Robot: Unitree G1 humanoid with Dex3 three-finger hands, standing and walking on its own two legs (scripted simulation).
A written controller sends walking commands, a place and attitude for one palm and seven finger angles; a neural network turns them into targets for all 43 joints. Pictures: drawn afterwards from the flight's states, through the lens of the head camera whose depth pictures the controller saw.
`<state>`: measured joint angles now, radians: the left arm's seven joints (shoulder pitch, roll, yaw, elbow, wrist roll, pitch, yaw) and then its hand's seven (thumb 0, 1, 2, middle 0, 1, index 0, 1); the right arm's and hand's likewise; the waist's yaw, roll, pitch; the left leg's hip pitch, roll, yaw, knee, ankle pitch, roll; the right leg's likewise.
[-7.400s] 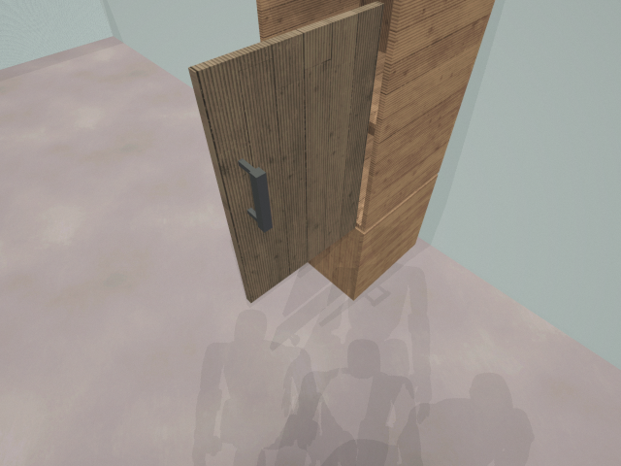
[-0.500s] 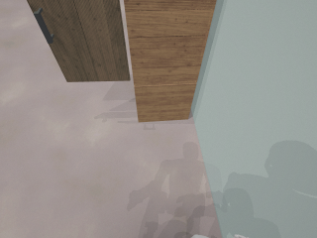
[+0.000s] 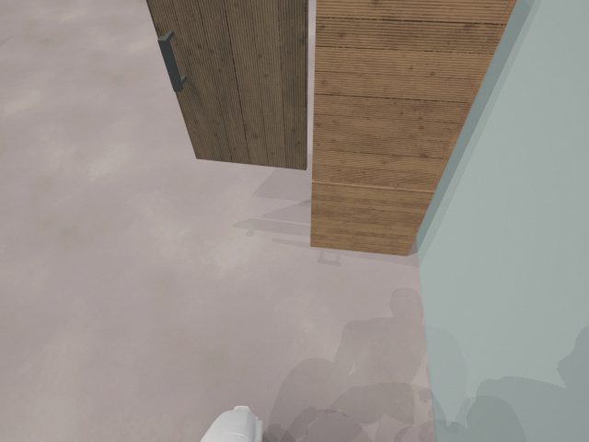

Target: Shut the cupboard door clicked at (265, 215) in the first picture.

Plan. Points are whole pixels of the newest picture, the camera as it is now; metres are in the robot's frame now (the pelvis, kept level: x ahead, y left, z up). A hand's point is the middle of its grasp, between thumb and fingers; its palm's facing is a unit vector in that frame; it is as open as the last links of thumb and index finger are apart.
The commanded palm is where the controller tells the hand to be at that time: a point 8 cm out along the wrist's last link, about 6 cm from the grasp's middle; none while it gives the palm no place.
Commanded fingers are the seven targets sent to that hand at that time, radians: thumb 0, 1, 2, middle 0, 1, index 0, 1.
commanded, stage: take the last steps up to it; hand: left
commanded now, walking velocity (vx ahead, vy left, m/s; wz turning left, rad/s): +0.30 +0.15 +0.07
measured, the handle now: (174, 61) +0.93 +0.41 +0.01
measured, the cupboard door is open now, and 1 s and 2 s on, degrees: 88 88 88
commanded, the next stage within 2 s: come to a stop and stand still in 0.96 s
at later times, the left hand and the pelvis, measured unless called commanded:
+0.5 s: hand (180, 329) +0.30 +0.25 -0.15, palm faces -0.01 -0.97 -0.23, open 7.4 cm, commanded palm none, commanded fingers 0.00 0.90 0.90 -0.20 -0.30 -0.20 -0.30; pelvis +0.17 +0.07 -0.01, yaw -2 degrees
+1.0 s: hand (151, 350) +0.27 +0.30 -0.19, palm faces +0.12 -0.98 -0.16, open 7.3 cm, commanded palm none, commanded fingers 0.00 0.90 0.90 -0.20 -0.30 -0.20 -0.30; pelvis +0.37 +0.15 -0.02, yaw +1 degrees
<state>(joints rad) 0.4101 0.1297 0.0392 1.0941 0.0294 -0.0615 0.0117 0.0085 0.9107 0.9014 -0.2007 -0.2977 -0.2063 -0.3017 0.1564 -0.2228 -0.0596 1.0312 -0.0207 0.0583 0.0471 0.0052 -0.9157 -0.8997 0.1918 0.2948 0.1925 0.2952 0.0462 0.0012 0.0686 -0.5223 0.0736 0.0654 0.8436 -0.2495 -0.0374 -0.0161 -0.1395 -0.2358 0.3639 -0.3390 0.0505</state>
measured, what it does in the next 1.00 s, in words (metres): walks ahead: left foot, then right foot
